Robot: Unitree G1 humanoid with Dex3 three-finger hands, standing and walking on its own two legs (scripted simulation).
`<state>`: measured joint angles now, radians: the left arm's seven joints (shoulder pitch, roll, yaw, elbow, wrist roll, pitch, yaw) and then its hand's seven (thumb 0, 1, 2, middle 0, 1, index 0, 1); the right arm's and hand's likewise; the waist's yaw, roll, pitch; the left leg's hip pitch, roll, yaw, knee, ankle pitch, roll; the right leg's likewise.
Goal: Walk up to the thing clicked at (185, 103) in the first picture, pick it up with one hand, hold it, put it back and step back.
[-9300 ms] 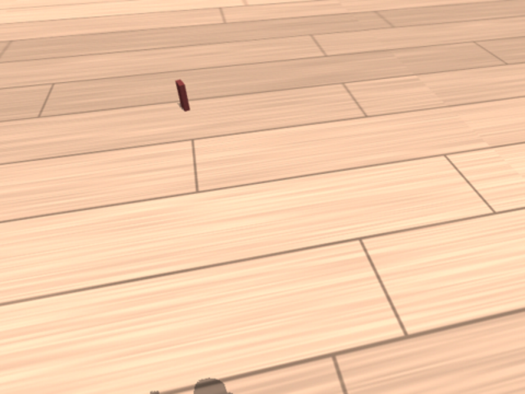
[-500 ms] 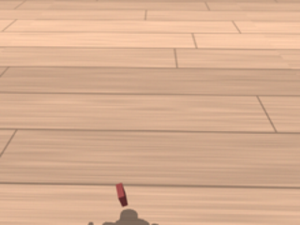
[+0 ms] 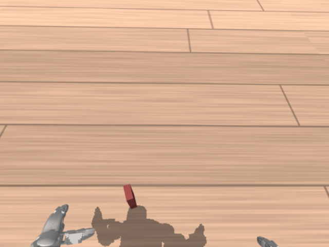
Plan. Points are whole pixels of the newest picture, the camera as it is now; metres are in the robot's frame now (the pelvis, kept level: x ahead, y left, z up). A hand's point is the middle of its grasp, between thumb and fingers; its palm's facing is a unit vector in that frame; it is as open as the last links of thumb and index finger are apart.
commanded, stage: go down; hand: left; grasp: from the side
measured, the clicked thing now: (130, 197) +0.40 +0.20 -0.67
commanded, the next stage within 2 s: none
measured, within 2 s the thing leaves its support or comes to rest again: neither
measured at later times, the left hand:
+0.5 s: hand (71, 241) +0.15 +0.27 -0.17, palm faces +0.07 -0.94 -0.33, open 17.2 cm
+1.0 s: hand (68, 237) +0.16 +0.30 -0.21, palm faces +0.13 -0.95 -0.29, open 17.3 cm
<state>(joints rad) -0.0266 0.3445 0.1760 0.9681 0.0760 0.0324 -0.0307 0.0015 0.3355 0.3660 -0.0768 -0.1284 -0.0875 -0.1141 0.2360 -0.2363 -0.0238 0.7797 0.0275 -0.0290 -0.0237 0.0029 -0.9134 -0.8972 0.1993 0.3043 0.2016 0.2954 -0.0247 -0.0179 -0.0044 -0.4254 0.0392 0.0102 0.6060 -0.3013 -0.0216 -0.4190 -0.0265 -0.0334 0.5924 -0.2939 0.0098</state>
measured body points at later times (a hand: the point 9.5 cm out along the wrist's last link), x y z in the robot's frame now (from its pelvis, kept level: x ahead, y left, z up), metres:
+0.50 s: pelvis +0.01 +0.01 -0.05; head +0.07 +0.03 +0.40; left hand +0.15 +0.32 -0.15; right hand +0.17 -0.24 -0.13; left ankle +0.00 +0.13 -0.73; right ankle +0.00 -0.13 -0.73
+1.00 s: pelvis -0.02 +0.01 -0.11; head +0.09 +0.04 +0.33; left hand +0.16 +0.35 -0.19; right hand +0.16 -0.24 -0.18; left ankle +0.00 +0.13 -0.73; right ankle +0.00 -0.13 -0.73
